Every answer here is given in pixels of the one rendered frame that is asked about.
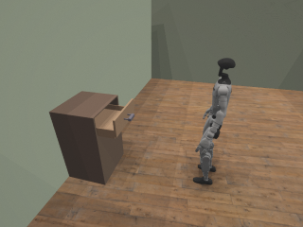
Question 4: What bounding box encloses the left robot forearm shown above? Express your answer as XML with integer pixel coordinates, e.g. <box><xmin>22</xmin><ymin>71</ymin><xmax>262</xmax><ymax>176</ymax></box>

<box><xmin>205</xmin><ymin>112</ymin><xmax>224</xmax><ymax>140</ymax></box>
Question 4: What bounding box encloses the robot left thigh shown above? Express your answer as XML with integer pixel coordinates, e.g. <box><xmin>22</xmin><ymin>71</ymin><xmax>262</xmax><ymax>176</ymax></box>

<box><xmin>199</xmin><ymin>127</ymin><xmax>220</xmax><ymax>160</ymax></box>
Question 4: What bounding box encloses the robot left hand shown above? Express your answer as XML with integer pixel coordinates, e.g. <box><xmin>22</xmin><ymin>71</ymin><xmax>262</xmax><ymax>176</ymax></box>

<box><xmin>195</xmin><ymin>137</ymin><xmax>211</xmax><ymax>156</ymax></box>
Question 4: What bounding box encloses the cabinet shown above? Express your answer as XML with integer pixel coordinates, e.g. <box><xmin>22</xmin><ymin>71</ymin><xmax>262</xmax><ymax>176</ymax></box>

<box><xmin>49</xmin><ymin>91</ymin><xmax>124</xmax><ymax>185</ymax></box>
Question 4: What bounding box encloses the robot right hand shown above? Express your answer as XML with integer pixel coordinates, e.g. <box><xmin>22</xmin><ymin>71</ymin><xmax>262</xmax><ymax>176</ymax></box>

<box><xmin>203</xmin><ymin>108</ymin><xmax>213</xmax><ymax>119</ymax></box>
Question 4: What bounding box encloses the handle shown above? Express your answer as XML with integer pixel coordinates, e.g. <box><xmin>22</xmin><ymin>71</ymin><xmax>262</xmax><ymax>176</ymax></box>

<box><xmin>124</xmin><ymin>113</ymin><xmax>134</xmax><ymax>122</ymax></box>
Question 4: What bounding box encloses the right robot shin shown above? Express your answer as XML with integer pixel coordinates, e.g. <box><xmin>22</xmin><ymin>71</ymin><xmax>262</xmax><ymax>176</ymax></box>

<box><xmin>208</xmin><ymin>149</ymin><xmax>213</xmax><ymax>168</ymax></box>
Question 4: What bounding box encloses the drawer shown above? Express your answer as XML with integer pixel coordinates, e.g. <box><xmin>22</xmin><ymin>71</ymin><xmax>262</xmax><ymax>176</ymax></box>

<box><xmin>95</xmin><ymin>98</ymin><xmax>134</xmax><ymax>139</ymax></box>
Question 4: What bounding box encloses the robot left upper arm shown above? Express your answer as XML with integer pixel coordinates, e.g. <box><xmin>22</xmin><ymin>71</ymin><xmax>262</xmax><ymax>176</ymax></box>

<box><xmin>216</xmin><ymin>85</ymin><xmax>229</xmax><ymax>117</ymax></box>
